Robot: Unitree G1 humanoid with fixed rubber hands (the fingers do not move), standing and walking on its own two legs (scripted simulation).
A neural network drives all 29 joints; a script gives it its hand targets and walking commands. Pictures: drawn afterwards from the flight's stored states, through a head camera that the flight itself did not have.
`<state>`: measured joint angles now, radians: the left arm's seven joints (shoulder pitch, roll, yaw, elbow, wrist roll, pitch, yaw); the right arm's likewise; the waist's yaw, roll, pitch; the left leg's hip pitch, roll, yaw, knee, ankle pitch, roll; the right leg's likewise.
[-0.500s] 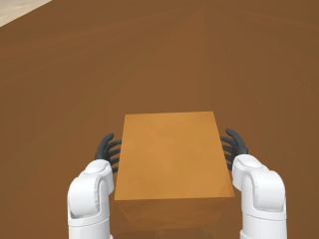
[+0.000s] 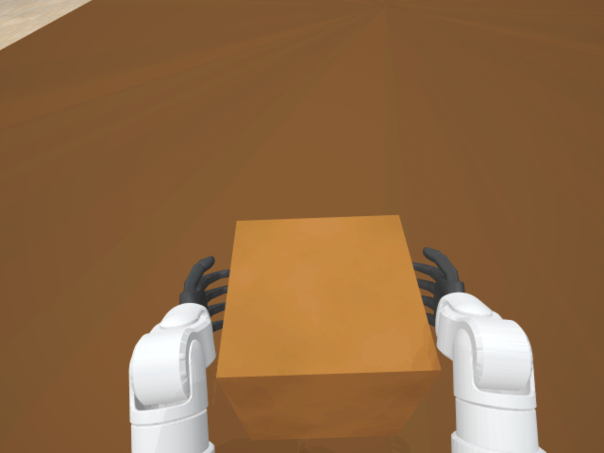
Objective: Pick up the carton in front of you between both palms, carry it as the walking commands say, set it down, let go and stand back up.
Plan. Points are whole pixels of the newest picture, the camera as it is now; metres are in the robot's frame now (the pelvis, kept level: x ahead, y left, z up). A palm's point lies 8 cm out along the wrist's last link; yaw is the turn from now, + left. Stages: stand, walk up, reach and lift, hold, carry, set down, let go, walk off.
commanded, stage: carry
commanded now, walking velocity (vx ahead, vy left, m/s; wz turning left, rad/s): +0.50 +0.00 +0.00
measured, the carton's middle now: (321, 333) +0.28 +0.00 +0.02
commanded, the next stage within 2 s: none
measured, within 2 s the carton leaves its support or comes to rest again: neither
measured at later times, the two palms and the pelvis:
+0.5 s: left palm (218, 174) +0.55 +0.16 +0.10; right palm (390, 162) +0.55 -0.14 +0.11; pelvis +0.28 +0.01 +0.01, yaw -1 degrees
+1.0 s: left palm (238, 148) +0.63 +0.13 +0.10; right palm (396, 144) +0.62 -0.17 +0.10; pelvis +0.36 -0.01 +0.01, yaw -2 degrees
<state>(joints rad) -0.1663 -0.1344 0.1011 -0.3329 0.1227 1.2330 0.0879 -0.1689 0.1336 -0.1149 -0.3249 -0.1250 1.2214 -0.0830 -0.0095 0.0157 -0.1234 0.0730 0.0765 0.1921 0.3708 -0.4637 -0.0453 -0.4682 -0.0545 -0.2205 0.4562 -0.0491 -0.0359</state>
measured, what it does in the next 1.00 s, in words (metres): walks ahead: left foot, then right foot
